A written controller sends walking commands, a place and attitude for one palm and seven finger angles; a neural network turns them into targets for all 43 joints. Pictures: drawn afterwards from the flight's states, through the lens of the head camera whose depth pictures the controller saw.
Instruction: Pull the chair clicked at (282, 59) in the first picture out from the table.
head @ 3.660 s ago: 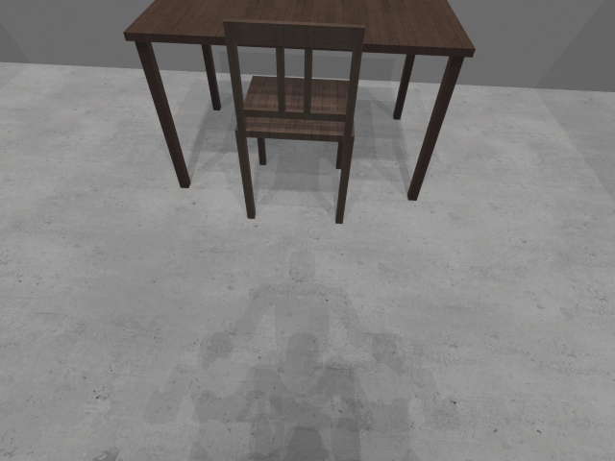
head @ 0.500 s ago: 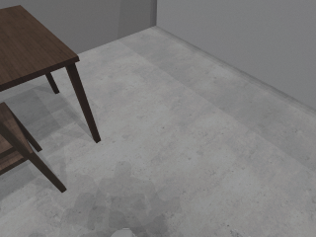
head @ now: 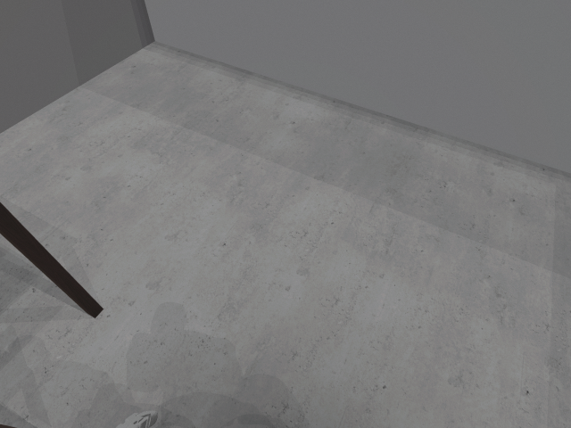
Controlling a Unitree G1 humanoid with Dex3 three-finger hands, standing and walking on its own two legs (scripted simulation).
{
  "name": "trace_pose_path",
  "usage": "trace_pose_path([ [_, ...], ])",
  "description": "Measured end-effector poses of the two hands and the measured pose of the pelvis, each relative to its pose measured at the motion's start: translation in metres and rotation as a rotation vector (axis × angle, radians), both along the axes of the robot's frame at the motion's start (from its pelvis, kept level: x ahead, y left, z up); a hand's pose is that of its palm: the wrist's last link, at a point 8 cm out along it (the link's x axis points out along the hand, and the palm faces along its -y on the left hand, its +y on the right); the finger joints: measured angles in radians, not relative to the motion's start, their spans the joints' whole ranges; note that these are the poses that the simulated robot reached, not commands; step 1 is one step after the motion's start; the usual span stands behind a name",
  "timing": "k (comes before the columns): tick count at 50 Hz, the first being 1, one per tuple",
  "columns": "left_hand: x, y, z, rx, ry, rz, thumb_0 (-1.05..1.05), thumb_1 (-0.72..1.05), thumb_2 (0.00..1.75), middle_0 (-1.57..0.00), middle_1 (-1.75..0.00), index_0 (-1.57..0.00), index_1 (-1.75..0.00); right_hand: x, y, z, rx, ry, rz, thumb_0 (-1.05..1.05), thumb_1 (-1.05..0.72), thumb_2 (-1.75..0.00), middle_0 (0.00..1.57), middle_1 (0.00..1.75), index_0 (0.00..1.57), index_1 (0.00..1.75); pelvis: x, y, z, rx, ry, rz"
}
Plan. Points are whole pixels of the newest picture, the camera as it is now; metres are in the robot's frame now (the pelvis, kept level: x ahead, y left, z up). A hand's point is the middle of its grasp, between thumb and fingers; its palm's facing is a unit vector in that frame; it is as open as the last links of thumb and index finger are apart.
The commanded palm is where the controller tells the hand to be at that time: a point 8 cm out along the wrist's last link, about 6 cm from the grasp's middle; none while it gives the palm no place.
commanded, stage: turn to face it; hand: left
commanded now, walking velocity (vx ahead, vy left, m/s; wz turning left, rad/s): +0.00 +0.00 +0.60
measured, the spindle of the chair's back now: out of the picture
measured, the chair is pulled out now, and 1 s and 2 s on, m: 0.00 0.00 0.00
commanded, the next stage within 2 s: take the last steps up to it in 1.66 s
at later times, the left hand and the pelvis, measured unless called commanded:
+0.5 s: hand out of the picture +0.02 +0.24 -0.18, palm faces +0.31 -0.92 -0.23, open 7.4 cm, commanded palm none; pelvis +0.00 +0.02 -0.01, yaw +16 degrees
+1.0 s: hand out of the picture -0.06 +0.15 -0.14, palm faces +0.57 -0.77 -0.28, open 7.4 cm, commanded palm none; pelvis +0.00 -0.05 +0.01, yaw +35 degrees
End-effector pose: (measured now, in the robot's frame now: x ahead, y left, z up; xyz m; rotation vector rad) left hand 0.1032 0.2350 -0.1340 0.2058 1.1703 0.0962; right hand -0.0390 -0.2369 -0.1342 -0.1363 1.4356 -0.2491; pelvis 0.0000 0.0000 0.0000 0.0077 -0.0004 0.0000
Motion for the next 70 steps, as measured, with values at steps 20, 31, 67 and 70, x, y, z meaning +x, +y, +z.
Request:
trace_pose_path([
  [20,-0.067,0.03,-0.023,-0.019,0.001,0.294,0.0,0.9,0.89,-0.2,-0.3,-0.2,-0.3,0.122,0.02,-0.006,0.004,-0.161,0.267,0.01,-0.91,-0.9,0.2,0.3,0.2,0.3,-0.001,0.016,-0.017,-0.027,-0.008,0.229],
  [31,-0.135,0.048,0.008,0.056,0.086,0.444,0.01,0.91,0.89,-0.19,-0.3,-0.2,-0.3,0.177,0.018,0.017,-0.011,-0.216,0.43,0.01,-0.9,-0.9,0.2,0.3,0.2,0.3,-0.003,0.008,0.005,-0.019,0.014,0.336],
  [67,-0.33,-0.061,-0.004,-0.006,0.18,0.957,0.01,0.91,0.89,-0.2,-0.3,-0.2,-0.3,0.262,0.126,0.026,0.099,-0.326,1.009,0.01,-0.9,-0.9,0.2,0.3,0.2,0.3,-0.042,-0.029,0.001,-0.005,-0.016,0.812],
  [70,-0.327,-0.053,0.004,0.015,0.135,0.968,0.01,0.91,0.89,-0.2,-0.3,-0.2,-0.3,0.252,0.123,0.026,0.099,-0.292,1.02,0.01,-0.9,-0.9,0.2,0.3,0.21,0.3,-0.044,-0.03,0.005,-0.006,-0.019,0.836],
])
